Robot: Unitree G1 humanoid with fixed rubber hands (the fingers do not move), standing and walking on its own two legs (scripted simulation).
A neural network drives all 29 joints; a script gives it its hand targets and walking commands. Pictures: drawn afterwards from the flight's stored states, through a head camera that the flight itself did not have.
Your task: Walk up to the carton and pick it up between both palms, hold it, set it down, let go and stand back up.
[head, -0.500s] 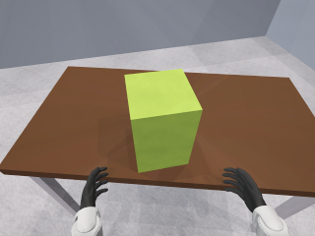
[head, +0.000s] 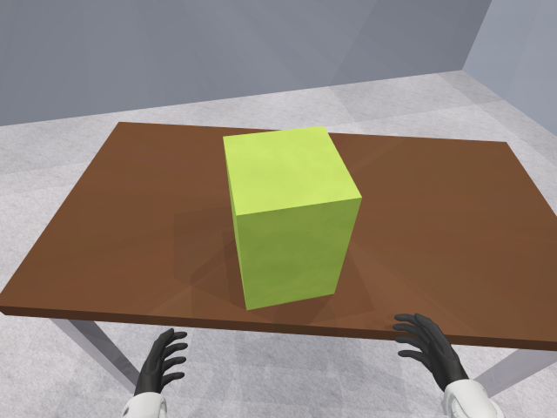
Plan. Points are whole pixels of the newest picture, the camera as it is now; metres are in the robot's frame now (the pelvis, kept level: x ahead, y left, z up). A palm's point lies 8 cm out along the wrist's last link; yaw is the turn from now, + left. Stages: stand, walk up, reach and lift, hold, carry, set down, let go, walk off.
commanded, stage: set down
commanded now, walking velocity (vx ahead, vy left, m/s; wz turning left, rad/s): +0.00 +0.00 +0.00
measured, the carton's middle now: (283, 222) +0.41 +0.01 +0.04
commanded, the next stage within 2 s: let go in 0.46 s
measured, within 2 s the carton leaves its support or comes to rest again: neither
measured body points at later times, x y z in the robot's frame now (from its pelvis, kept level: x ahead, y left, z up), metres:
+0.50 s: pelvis -0.02 +0.02 +0.00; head -0.03 +0.03 +0.45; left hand +0.17 +0.22 -0.09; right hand +0.20 -0.21 -0.03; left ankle -0.02 +0.13 -0.75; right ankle -0.01 -0.12 -0.75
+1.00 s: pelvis -0.02 +0.00 -0.01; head -0.04 +0.01 +0.44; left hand +0.16 +0.22 -0.09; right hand +0.20 -0.21 -0.04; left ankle -0.02 +0.13 -0.75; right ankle -0.01 -0.12 -0.75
